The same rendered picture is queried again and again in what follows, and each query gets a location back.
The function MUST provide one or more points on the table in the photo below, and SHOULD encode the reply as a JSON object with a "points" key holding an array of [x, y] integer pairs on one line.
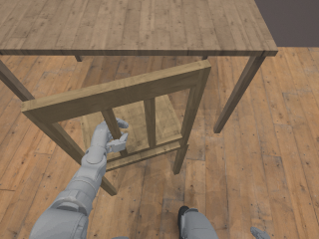
{"points": [[189, 28]]}

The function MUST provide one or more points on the robot right hand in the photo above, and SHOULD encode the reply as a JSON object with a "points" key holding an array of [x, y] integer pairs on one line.
{"points": [[258, 234]]}

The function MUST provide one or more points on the chair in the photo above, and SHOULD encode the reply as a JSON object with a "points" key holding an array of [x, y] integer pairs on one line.
{"points": [[142, 101]]}

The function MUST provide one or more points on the left robot forearm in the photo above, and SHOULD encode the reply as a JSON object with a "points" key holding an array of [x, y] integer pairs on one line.
{"points": [[82, 189]]}

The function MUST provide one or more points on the right robot foot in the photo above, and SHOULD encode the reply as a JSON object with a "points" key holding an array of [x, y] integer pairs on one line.
{"points": [[180, 213]]}

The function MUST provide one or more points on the robot right shin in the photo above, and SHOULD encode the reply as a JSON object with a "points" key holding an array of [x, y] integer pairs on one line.
{"points": [[191, 210]]}

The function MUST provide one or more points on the left robot upper arm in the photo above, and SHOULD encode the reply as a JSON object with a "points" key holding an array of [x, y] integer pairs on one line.
{"points": [[61, 224]]}

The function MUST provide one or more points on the robot left hand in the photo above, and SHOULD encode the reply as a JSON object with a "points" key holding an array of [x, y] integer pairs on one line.
{"points": [[102, 136]]}

